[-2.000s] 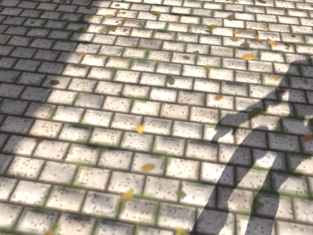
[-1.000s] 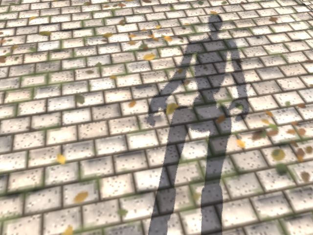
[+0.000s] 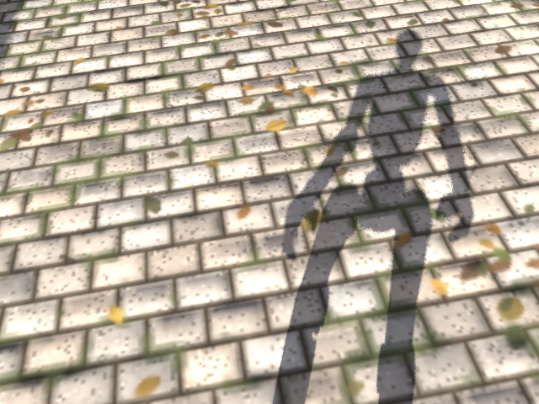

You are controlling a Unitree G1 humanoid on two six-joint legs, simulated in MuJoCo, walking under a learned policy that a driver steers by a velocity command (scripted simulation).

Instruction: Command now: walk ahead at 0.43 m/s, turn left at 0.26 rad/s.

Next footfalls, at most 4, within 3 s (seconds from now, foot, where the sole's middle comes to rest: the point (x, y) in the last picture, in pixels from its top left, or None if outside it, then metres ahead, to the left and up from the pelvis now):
0.32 left None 0.34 0.14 -0.78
0.82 right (293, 354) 0.66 0.03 -0.78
1.34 left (171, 307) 0.81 0.38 -0.78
1.88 right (230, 214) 1.15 0.23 -0.78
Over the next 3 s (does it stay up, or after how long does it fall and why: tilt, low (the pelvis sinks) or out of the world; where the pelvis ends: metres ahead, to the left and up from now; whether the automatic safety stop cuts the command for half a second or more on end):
stays up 1.34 0.36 -0.03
